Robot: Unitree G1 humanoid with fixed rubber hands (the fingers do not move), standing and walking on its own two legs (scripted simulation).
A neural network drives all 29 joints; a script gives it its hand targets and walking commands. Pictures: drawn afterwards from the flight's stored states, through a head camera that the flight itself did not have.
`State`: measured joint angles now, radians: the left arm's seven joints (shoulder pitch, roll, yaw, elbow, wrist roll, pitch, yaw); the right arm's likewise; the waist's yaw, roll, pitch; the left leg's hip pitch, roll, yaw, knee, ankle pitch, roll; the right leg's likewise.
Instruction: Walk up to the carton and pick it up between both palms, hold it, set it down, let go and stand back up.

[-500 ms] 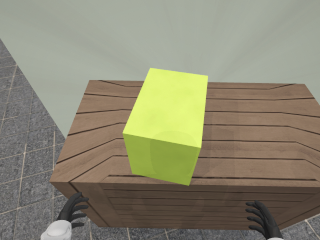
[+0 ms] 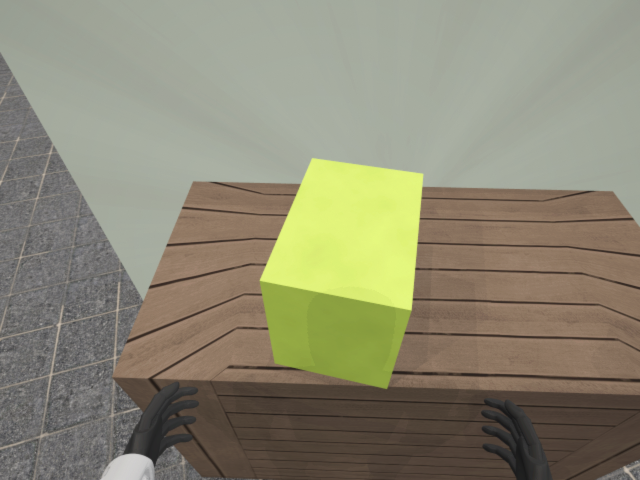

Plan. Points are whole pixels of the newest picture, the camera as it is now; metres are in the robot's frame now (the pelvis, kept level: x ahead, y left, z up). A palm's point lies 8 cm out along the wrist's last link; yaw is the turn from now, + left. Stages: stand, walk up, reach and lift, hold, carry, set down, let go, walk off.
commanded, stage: reach and lift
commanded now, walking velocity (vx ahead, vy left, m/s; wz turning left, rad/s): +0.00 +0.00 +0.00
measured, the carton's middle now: (348, 269) +0.43 -0.01 -0.01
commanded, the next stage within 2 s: none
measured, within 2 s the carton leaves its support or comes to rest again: neither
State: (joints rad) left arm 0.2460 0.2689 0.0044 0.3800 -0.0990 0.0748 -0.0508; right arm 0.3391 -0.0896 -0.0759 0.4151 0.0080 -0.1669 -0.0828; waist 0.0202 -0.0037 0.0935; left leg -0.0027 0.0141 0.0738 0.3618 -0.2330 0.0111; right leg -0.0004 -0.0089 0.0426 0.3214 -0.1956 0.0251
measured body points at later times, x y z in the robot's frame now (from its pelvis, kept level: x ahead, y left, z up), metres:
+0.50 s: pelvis +0.01 +0.00 +0.00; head +0.01 +0.01 +0.45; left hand +0.19 +0.24 -0.02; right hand +0.18 -0.18 -0.03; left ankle -0.01 +0.10 -0.75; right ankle +0.00 -0.14 -0.75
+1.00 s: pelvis +0.01 +0.00 +0.00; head +0.00 +0.01 +0.44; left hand +0.24 +0.22 +0.01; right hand +0.23 -0.18 +0.00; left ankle -0.01 +0.10 -0.75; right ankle +0.00 -0.14 -0.75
